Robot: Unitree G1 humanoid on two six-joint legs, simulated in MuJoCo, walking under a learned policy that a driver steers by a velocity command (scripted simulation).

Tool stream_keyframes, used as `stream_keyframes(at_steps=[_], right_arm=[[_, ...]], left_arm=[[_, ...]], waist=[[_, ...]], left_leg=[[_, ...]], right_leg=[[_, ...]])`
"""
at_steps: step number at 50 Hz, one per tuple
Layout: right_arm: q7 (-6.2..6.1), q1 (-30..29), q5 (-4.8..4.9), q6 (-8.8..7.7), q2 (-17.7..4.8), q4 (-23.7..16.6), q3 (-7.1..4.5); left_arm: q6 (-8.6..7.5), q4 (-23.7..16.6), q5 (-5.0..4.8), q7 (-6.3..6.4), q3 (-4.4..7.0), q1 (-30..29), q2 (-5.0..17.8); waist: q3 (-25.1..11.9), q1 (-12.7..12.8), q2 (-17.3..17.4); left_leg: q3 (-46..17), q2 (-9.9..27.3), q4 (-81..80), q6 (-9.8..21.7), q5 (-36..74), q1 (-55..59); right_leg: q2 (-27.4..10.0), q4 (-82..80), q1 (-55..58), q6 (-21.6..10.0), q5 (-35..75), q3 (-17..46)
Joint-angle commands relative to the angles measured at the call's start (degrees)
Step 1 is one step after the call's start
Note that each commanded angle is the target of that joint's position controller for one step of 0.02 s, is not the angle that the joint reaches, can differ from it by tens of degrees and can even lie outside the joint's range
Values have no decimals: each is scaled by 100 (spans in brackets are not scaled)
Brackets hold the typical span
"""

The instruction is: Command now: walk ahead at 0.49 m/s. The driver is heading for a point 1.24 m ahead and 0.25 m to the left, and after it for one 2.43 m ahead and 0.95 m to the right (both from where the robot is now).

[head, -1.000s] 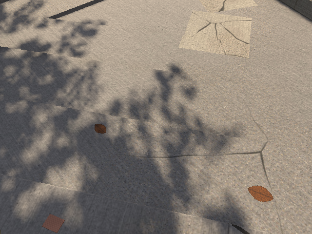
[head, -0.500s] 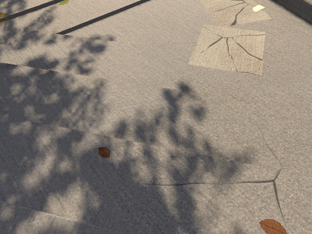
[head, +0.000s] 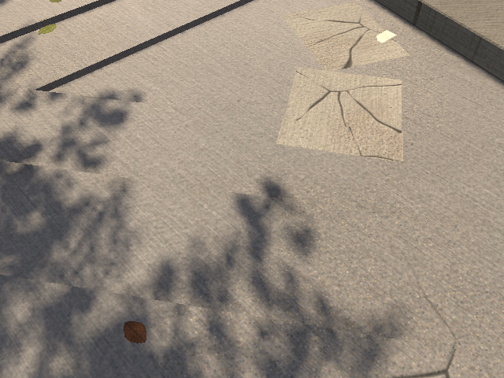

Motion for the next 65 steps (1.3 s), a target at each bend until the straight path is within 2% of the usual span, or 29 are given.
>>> stream_keyframes(at_steps=[1,7,10,13,14,15,16,17,18,19,20,21,23,27,30,36,39,41,42,43,44,45,47,48,50,53,57,60,65], right_arm=[[-126,-187,29,-87,-885,-336,-170],[-221,506,164,25,-900,-65,-173],[-276,655,188,109,-945,-32,-223],[-297,629,147,209,-1084,-94,-302],[-265,550,119,238,-1047,-127,-286],[-227,452,90,220,-844,-215,-210],[-195,572,-21,175,-365,-357,-59],[-147,1522,227,21,37,-269,55],[-200,1139,434,-44,-475,-322,-50],[-258,315,438,-35,-793,-517,-128],[-317,-8,354,25,-764,-612,-160],[-340,-41,246,91,-707,-647,-211],[-273,147,203,252,-414,-662,-218],[-192,-259,169,319,-311,-986,-262],[-91,-946,134,311,-136,-1262,-190],[153,-2077,148,311,-174,-1870,-163],[229,-2024,164,324,-370,-2066,-264],[200,-815,191,338,-824,-1842,-506],[78,260,164,374,-1369,-1592,-742],[14,225,191,341,-1961,-1593,-815],[-8,616,117,317,-1611,-1675,-687],[-21,343,69,274,-1262,-1648,-594],[-7,-606,135,228,-889,-1837,-479],[-14,-827,101,218,-772,-1919,-432],[-49,-855,113,198,-822,-1940,-434],[-166,-536,96,177,-1138,-1887,-532],[-272,-122,153,217,-915,-1678,-449],[-255,112,137,154,-913,-1537,-419],[-310,559,51,222,-1097,-1358,-431]], left_arm=[[-49,-222,24,-34,68,32,220],[-117,-602,-48,-229,21,-1177,158],[-159,-770,-70,-343,31,-1462,292],[-228,-705,-91,-372,72,-1122,446],[-265,-543,-96,-360,160,-526,588],[-312,-281,-36,-327,286,486,877],[-281,-115,79,-271,385,1545,1341],[-222,34,74,-301,418,1867,1555],[-155,72,-5,-299,382,1893,1201],[-156,-37,8,-270,265,1451,808],[-156,-157,50,-283,170,787,605],[-172,-205,99,-293,119,407,446],[-210,-81,132,-290,110,279,285],[-248,121,166,-126,169,442,468],[-189,166,146,-8,211,518,646],[0,344,12,48,288,1109,809],[84,252,-11,69,360,961,1057],[151,160,-34,103,390,804,1196],[122,25,3,116,350,716,1129],[-49,-262,195,-29,56,1319,187],[-353,-462,-45,-142,115,713,616],[-468,-661,-242,-174,201,98,883],[-432,-582,-30,-83,237,110,839],[-329,-575,23,-72,290,275,865],[-165,-682,74,-61,303,294,721],[-112,-910,159,-26,253,-222,541],[-175,-1056,116,-150,150,-840,363],[-195,-1195,62,-289,133,-1169,435],[-223,-1520,-1,-503,87,-1613,534]], waist=[[263,205,411],[508,-252,448],[617,-288,393],[416,-91,465],[95,244,369],[-615,701,217],[-1696,953,-713],[-2420,659,-1989],[-2059,859,-1172],[-1175,915,-568],[-673,670,-15],[-383,424,-166],[-184,171,-376],[148,87,-152],[291,262,-98],[616,591,106],[310,355,-196],[-399,-356,-309],[-980,-837,126],[-1543,-124,1560],[-2243,-486,1248],[-1401,-526,975],[-570,74,79],[-484,296,110],[-359,445,161],[-236,313,335],[-93,-24,666],[41,-236,697],[265,-457,668]], left_leg=[[-1033,1586,-919,883,756,-437],[-981,1627,-356,704,305,208],[-1327,1838,265,673,12,547],[-1633,1868,1039,551,433,521],[-1524,1622,1780,439,889,396],[-1298,1221,3032,244,807,-352],[-788,721,5086,-5,-1211,-1682],[-959,94,6622,-265,-2934,-3478],[-1279,494,7071,-280,-2496,-4189],[-1106,728,7217,-270,-2044,-4383],[-1003,930,6942,-287,-1553,-4092],[-1077,1092,6509,-281,-1134,-3812],[-1042,1261,6147,-205,-804,-3341],[-1078,1194,4781,-271,388,-3435],[-733,1097,3338,-236,1193,-3216],[-274,993,2384,6,822,-3679],[261,556,2236,275,-13,-2813],[407,112,1921,594,-66,-986],[-583,566,1639,946,12,879],[-3747,2122,1256,2013,-553,2967],[-5238,2493,299,2238,-1150,3377],[-4350,2302,180,1849,-657,2853],[-2976,1803,149,1393,612,934],[-2644,1635,44,1325,960,332],[-2373,1475,-125,1316,1259,-350],[-1944,1211,-125,1261,1502,-784],[-1552,917,72,828,549,-784],[-1723,1175,436,803,-20,-619],[-2217,1768,1304,823,813,671]], right_leg=[[-71,-977,118,79,1129,24],[154,-2549,111,96,1793,-6],[196,-3018,81,60,1383,160],[365,-3181,893,-23,639,27],[488,-3374,1731,-150,561,-115],[311,-2983,3333,-320,752,-66],[-901,-2446,5178,-574,1301,1064],[-1982,-2928,6656,-1563,976,3411],[-1931,-3473,6312,-1515,-235,3668],[-1662,-3591,5471,-1184,-118,2764],[-1365,-3775,4450,-968,459,1996],[-1140,-3913,3759,-902,1005,1457],[-795,-4131,3130,-728,1711,586],[-593,-4491,2864,-681,2195,-349],[-526,-4635,2933,-590,1973,-770],[-916,-4346,4209,-530,2187,-1131],[-887,-3507,4391,-369,4337,-1456],[-702,-1750,3978,-215,5257,-1626],[-433,7,2649,35,3812,-1641],[757,2152,-6,330,-2225,-1123],[995,2791,-778,214,-2722,211],[670,2562,-1246,59,-2162,312],[222,1493,-455,87,-1410,231],[90,1174,24,153,-1280,266],[87,554,426,321,-1179,154],[284,-370,471,521,-52,10],[460,-2180,731,413,1814,21],[427,-2495,734,216,2232,34],[465,-2630,-362,-139,783,74]])
Keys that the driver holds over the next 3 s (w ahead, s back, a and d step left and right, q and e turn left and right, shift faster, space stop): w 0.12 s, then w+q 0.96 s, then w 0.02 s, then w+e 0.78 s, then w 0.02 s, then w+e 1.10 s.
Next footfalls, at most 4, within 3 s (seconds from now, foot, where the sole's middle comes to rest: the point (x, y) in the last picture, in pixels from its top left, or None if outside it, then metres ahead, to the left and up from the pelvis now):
0.30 right None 0.34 -0.18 -0.82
0.84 left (211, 361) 0.59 0.11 -0.82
1.40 right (229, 261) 0.94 0.06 -0.86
1.86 left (153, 214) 1.15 0.33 -0.86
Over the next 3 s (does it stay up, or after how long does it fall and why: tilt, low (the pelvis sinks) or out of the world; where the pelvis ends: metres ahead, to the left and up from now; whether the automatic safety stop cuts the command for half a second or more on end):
stays up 1.64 0.10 -0.13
